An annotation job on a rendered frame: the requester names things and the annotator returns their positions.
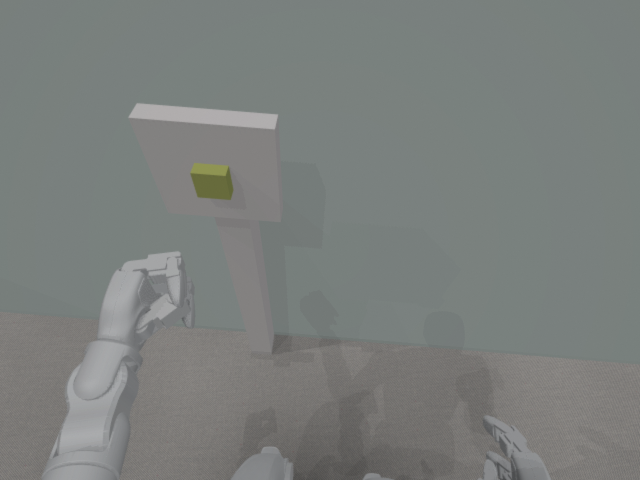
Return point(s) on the left robot forearm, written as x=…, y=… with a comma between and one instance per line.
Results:
x=100, y=391

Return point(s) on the panel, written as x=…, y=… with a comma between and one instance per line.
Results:
x=172, y=139

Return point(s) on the left robot hand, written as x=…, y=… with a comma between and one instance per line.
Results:
x=129, y=295

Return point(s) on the left robot shin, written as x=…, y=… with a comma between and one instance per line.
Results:
x=273, y=450

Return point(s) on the button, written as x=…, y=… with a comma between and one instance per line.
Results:
x=212, y=181

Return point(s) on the robot left thigh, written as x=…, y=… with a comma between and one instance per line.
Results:
x=265, y=466

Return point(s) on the right robot hand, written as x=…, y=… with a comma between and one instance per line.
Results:
x=524, y=465

